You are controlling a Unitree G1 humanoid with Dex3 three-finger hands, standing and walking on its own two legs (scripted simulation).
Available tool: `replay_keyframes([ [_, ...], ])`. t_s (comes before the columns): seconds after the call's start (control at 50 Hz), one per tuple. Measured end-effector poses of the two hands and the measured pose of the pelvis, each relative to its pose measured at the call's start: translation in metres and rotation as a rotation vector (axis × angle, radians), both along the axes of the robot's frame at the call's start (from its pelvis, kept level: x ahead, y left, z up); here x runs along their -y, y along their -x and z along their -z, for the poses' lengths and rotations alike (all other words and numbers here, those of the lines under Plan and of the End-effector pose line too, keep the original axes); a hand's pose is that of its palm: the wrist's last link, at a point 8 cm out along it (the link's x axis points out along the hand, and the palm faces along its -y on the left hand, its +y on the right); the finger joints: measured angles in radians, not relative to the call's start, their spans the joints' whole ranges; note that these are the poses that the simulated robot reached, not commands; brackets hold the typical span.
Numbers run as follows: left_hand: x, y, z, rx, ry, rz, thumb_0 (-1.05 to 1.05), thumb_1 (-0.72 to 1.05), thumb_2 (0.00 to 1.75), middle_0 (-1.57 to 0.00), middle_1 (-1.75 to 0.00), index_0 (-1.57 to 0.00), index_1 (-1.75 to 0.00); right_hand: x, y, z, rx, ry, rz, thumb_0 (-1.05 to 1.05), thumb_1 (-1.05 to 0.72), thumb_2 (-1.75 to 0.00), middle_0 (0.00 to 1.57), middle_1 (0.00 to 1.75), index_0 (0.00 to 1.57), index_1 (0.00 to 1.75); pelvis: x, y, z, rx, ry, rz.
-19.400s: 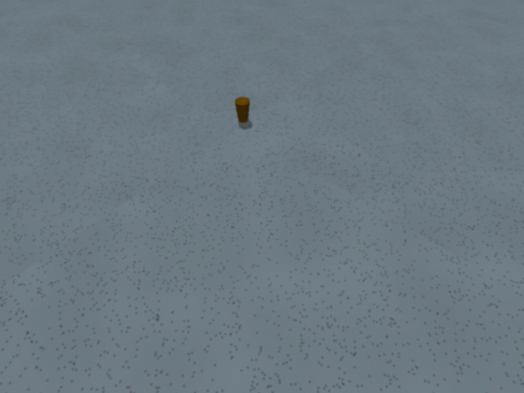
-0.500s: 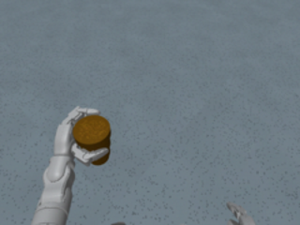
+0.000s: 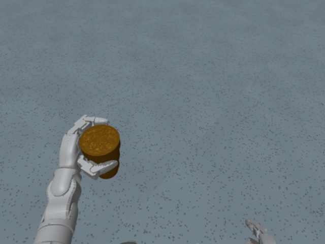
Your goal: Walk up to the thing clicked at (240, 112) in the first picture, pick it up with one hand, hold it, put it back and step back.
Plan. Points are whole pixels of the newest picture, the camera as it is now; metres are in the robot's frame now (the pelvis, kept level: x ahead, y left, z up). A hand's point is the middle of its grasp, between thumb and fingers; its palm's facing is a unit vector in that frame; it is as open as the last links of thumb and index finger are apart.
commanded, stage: hold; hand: left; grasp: from the side
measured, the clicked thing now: (104, 155) +0.32 +0.16 +0.02
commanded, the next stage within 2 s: crouch in 0.94 s
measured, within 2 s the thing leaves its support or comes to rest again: neither
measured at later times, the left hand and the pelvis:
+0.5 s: hand (99, 150) +0.32 +0.16 +0.05, palm faces +0.02 -1.00 -0.01, open 11.6 cm; pelvis +0.00 +0.00 +0.00, yaw +0 degrees
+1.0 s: hand (99, 148) +0.33 +0.17 +0.05, palm faces +0.02 -1.00 +0.00, open 11.6 cm; pelvis +0.00 +0.00 +0.00, yaw +0 degrees
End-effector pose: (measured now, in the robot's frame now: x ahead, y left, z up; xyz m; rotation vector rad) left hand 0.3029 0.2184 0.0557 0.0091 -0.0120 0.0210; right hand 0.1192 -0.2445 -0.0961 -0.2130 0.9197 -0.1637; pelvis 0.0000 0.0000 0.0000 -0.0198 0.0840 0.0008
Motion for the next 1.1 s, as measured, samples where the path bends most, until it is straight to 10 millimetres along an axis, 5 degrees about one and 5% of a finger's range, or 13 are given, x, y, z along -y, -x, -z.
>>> replay_keyframes([
  [1.1,-0.0008,0.0015,0.0011,0.004,0.009,0.005,0.01,-0.54,1.07,-0.72,-1.03,-0.60,-1.00,0.0019,0.0031,0.0017,-0.005,0.001,0.002,0.01,-0.92,-0.91,0.20,0.30,0.21,0.30,0.0008,-0.0002,0.0011,-0.003,0.000,0.000],
])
